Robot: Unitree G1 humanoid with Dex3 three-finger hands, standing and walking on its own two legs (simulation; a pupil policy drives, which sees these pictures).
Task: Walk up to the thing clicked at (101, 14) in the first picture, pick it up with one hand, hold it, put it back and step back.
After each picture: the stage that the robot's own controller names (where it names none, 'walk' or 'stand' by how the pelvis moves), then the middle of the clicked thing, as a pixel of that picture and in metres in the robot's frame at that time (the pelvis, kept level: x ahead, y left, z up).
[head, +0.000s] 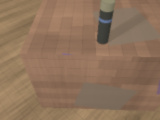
stand; (104, 22) +0.76 -0.09 +0.01
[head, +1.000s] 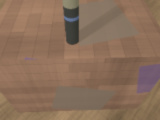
rise first; (71, 20) +0.67 +0.11 +0.04
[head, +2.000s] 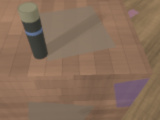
stand; (35, 34) +0.57 +0.23 +0.04
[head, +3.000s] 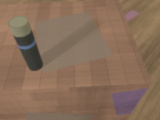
stand; (28, 46) +0.51 +0.25 +0.03
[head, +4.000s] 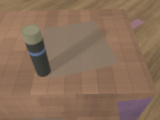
stand; (38, 53) +0.51 +0.23 +0.01
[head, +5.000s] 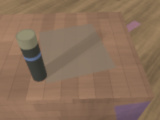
stand; (33, 58) +0.49 +0.24 +0.01
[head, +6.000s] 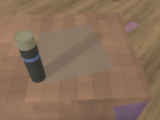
stand; (32, 59) +0.48 +0.24 +0.01
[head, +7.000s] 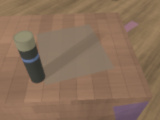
stand; (31, 59) +0.48 +0.24 +0.01
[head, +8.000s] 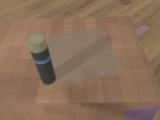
rise first; (43, 61) +0.48 +0.22 +0.01
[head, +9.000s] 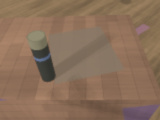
go down; (43, 58) +0.49 +0.22 +0.01
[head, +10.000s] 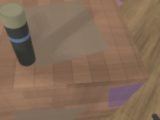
go down; (20, 39) +0.51 +0.21 +0.04
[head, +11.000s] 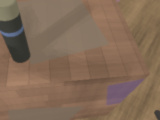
go down; (13, 33) +0.50 +0.21 +0.07
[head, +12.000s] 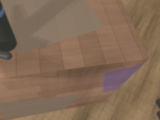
close in; out of the picture +0.51 +0.23 +0.10
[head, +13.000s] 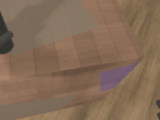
lift; out of the picture +0.52 +0.22 +0.11
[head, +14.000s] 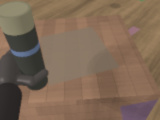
lift; (27, 53) +0.33 +0.16 +0.22
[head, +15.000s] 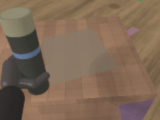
hold; (29, 57) +0.33 +0.17 +0.20
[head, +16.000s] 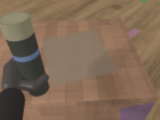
hold; (28, 59) +0.34 +0.17 +0.19
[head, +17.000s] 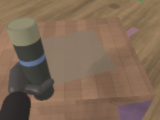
hold; (34, 64) +0.33 +0.16 +0.17
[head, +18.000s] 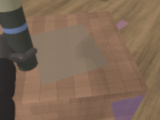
crouch; (17, 34) +0.44 +0.20 +0.19
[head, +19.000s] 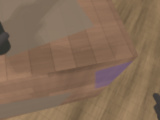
lower; out of the picture +0.52 +0.22 +0.08
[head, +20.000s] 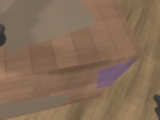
lower; out of the picture +0.53 +0.23 +0.11
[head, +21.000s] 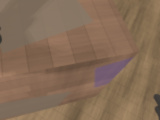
lower; out of the picture +0.53 +0.23 +0.11
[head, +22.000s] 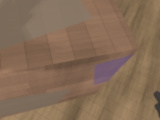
lower; out of the picture +0.54 +0.23 +0.12
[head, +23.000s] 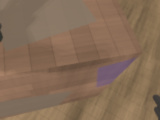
loosen; out of the picture +0.53 +0.23 +0.12
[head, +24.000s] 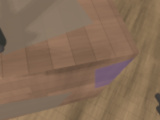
withdraw; out of the picture +0.52 +0.22 +0.11
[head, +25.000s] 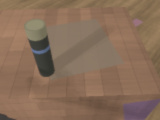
sink last; (41, 51) +0.49 +0.20 +0.05
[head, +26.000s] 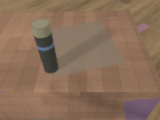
stand; (46, 48) +0.52 +0.21 +0.05
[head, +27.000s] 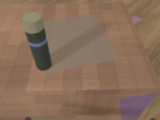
stand; (38, 44) +0.51 +0.21 +0.06
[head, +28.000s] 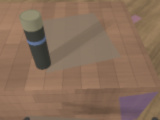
stand; (37, 43) +0.51 +0.21 +0.07
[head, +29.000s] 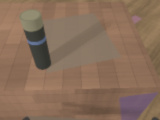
stand; (37, 43) +0.51 +0.21 +0.07
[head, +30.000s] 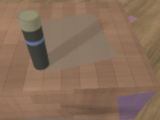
stand; (36, 43) +0.51 +0.20 +0.07
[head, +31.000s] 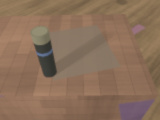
stand; (45, 54) +0.52 +0.20 +0.01
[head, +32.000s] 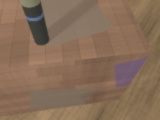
walk; (36, 19) +0.60 +0.22 +0.04
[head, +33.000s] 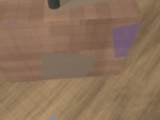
walk; out of the picture +0.89 +0.20 +0.04
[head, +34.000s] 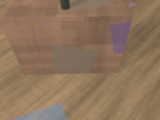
stand; out of the picture +1.15 +0.22 +0.02
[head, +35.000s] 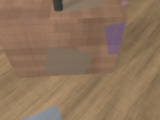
stand; out of the picture +1.12 +0.22 +0.01
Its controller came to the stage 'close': yes
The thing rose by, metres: 0.20
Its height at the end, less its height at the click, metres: +0.00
